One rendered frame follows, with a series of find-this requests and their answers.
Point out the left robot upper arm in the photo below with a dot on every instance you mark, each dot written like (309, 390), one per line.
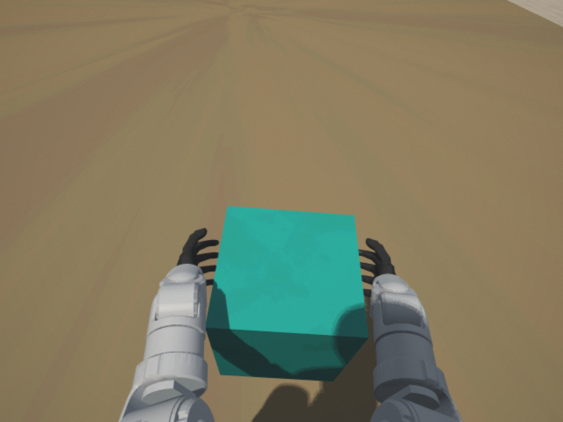
(179, 409)

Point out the carton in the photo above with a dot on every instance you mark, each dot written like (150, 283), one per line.
(287, 298)

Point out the right robot forearm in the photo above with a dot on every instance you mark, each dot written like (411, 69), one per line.
(406, 365)

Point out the left robot forearm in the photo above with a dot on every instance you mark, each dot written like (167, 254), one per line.
(173, 363)

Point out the robot left hand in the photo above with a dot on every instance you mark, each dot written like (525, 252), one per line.
(192, 247)

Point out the robot right hand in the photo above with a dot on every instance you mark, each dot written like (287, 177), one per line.
(382, 263)

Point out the right robot upper arm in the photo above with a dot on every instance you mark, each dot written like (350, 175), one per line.
(401, 410)

